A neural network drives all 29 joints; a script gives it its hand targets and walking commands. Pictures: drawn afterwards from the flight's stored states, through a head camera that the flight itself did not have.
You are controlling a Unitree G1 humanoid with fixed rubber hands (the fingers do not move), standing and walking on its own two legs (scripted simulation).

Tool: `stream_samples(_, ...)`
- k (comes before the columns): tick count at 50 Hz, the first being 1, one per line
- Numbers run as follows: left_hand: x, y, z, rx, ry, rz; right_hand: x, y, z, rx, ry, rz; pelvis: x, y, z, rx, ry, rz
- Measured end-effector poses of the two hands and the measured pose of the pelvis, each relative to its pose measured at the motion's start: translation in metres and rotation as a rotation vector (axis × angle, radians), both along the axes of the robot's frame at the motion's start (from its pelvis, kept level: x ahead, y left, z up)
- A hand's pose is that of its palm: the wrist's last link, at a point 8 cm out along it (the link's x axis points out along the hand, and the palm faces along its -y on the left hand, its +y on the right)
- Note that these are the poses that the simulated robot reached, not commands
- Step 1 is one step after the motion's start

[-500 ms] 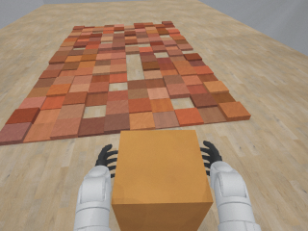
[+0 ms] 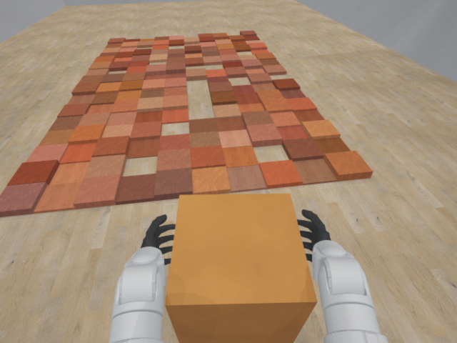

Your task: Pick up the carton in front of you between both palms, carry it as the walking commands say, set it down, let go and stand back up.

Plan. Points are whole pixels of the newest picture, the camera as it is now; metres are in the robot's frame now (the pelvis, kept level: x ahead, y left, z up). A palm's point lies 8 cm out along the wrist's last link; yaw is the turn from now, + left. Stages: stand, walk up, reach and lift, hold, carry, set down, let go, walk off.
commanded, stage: hold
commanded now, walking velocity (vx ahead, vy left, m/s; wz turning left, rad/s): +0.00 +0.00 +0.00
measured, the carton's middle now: (235, 275) +0.29 +0.00 -0.02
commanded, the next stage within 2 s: carry in 0.12 s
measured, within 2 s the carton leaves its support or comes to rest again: neither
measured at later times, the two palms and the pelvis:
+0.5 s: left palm (165, 212) +0.36 +0.13 +0.08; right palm (319, 206) +0.37 -0.17 +0.08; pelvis +0.09 -0.01 -0.01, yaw +1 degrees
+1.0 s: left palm (195, 138) +0.64 +0.09 +0.06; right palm (304, 135) +0.65 -0.21 +0.06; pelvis +0.37 -0.06 -0.02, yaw +1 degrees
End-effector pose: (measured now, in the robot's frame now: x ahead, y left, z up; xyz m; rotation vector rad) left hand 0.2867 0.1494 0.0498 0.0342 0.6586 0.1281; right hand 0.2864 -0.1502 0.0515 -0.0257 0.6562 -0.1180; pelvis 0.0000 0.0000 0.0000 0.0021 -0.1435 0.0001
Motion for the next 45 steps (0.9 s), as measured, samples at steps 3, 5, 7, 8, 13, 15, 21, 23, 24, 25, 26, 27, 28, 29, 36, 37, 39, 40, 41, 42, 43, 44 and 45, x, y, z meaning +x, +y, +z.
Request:
stream_samples(3, 0.0, 0.0, 0.0, 0.002, 0.002, -0.001, 0.0, 0.0, 0.0, -0.002, 0.002, 0.002, 0.001, 0.0, 0.0, 0.0, 0.001, 0.0)
stream_samples(5, 0.0, 0.0, -0.001, 0.003, 0.002, -0.002, 0.0, 0.0, -0.001, -0.003, 0.002, 0.003, 0.002, 0.0, 0.0, 0.0, 0.002, 0.0)
stream_samples(7, 0.001, 0.0, -0.001, 0.004, 0.003, -0.001, 0.001, 0.0, -0.001, 0.0, 0.002, 0.001, 0.003, 0.0, -0.001, 0.0, 0.031, -0.003)
stream_samples(8, 0.002, 0.0, -0.001, 0.001, 0.001, 0.0, 0.002, 0.0, -0.002, 0.003, 0.001, -0.001, 0.004, 0.0, -0.002, 0.0, 0.048, -0.005)
stream_samples(13, 0.015, -0.003, 0.006, -0.009, -0.027, 0.005, 0.013, -0.003, 0.005, 0.011, -0.027, -0.013, 0.015, -0.002, -0.004, 0.004, 0.128, -0.02)
stream_samples(15, 0.023, -0.007, 0.011, -0.014, -0.048, 0.004, 0.02, -0.007, 0.009, 0.022, -0.048, -0.023, 0.023, -0.005, -0.008, 0.004, 0.148, -0.03)
stream_samples(21, 0.056, -0.023, 0.022, -0.038, -0.03, 0.012, 0.049, -0.022, 0.019, 0.034, -0.03, -0.041, 0.062, -0.015, -0.011, -0.003, 0.204, 0.002)
stream_samples(23, 0.066, -0.021, 0.023, -0.037, -0.004, 0.023, 0.063, -0.021, 0.023, 0.038, -0.004, -0.035, 0.076, -0.015, -0.007, 0.01, 0.218, 0.01)
stream_samples(24, 0.071, -0.019, 0.024, -0.039, 0.005, 0.03, 0.071, -0.019, 0.025, 0.043, 0.006, -0.032, 0.084, -0.014, -0.006, 0.016, 0.224, 0.011)
stream_samples(25, 0.077, -0.016, 0.026, -0.043, 0.009, 0.038, 0.079, -0.016, 0.026, 0.05, 0.01, -0.031, 0.092, -0.012, -0.005, 0.022, 0.228, 0.011)
stream_samples(26, 0.084, -0.013, 0.027, -0.047, 0.008, 0.046, 0.088, -0.012, 0.028, 0.057, 0.009, -0.031, 0.1, -0.01, -0.006, 0.026, 0.229, 0.008)
stream_samples(27, 0.092, -0.009, 0.028, -0.049, 0.001, 0.054, 0.096, -0.008, 0.029, 0.063, 0.002, -0.036, 0.109, -0.008, -0.008, 0.028, 0.228, 0.001)
stream_samples(28, 0.101, -0.005, 0.027, -0.057, -0.007, 0.061, 0.104, -0.004, 0.029, 0.072, -0.006, -0.043, 0.119, -0.006, -0.011, 0.033, 0.228, -0.012)
stream_samples(29, 0.109, -0.003, 0.027, -0.065, -0.008, 0.064, 0.112, -0.002, 0.028, 0.066, -0.007, -0.04, 0.129, -0.004, -0.012, 0.035, 0.232, -0.024)
stream_samples(36, 0.181, -0.016, 0.033, -0.066, 0.071, 0.018, 0.165, -0.015, 0.03, 0.071, 0.069, -0.095, 0.198, -0.005, 0.0, -0.009, 0.247, -0.042)
stream_samples(37, 0.194, -0.02, 0.035, -0.068, 0.068, 0.012, 0.176, -0.019, 0.032, 0.072, 0.066, -0.103, 0.209, -0.008, 0.0, -0.011, 0.246, -0.04)
stream_samples(39, 0.221, -0.028, 0.037, -0.071, 0.056, 0.005, 0.202, -0.027, 0.035, 0.076, 0.053, -0.114, 0.232, -0.014, -0.001, -0.013, 0.243, -0.037)
stream_samples(40, 0.235, -0.033, 0.037, -0.071, 0.048, 0.004, 0.216, -0.032, 0.035, 0.08, 0.046, -0.116, 0.245, -0.018, -0.003, -0.013, 0.24, -0.036)
stream_samples(41, 0.25, -0.037, 0.036, -0.07, 0.041, 0.005, 0.231, -0.036, 0.034, 0.084, 0.039, -0.117, 0.259, -0.022, -0.006, -0.012, 0.236, -0.035)
stream_samples(42, 0.264, -0.042, 0.035, -0.068, 0.034, 0.007, 0.246, -0.041, 0.032, 0.088, 0.031, -0.116, 0.273, -0.027, -0.01, -0.013, 0.23, -0.032)
stream_samples(43, 0.279, -0.046, 0.033, -0.068, 0.024, 0.012, 0.262, -0.045, 0.03, 0.093, 0.023, -0.113, 0.287, -0.033, -0.015, -0.013, 0.223, -0.027)
stream_samples(44, 0.294, -0.05, 0.031, -0.07, 0.012, 0.021, 0.279, -0.049, 0.026, 0.095, 0.011, -0.106, 0.302, -0.039, -0.022, -0.012, 0.213, -0.018)
stream_samples(45, 0.308, -0.054, 0.027, -0.066, 0.006, 0.028, 0.296, -0.053, 0.022, 0.1, 0.006, -0.099, 0.316, -0.044, -0.027, -0.02, 0.208, -0.013)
